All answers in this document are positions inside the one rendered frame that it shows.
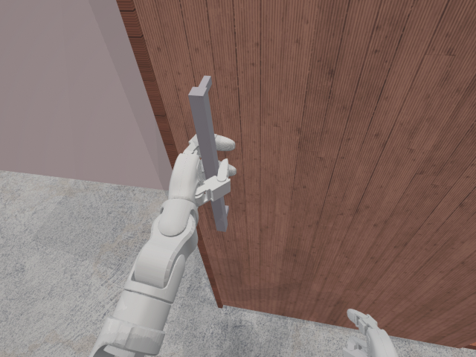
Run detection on handle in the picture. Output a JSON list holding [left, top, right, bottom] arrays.
[[188, 76, 229, 232]]

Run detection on left robot forearm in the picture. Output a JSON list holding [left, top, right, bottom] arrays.
[[89, 199, 199, 357]]

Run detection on right robot hand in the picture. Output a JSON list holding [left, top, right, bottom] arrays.
[[343, 309, 398, 357]]

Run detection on wardrobe door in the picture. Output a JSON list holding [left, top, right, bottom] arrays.
[[133, 0, 476, 349]]

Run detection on left robot hand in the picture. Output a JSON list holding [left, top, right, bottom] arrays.
[[168, 134, 237, 210]]

